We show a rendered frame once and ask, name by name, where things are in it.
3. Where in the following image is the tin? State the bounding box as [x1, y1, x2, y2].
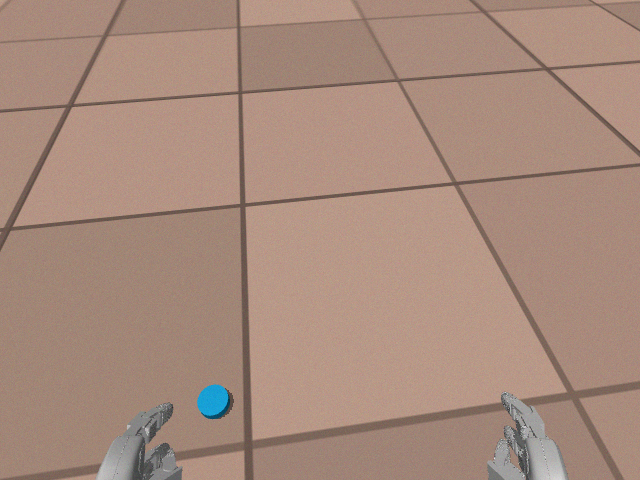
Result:
[197, 385, 230, 419]

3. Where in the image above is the right robot hand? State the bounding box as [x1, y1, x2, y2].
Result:
[487, 392, 569, 480]

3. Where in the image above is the left robot hand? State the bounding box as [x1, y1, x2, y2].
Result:
[95, 403, 182, 480]

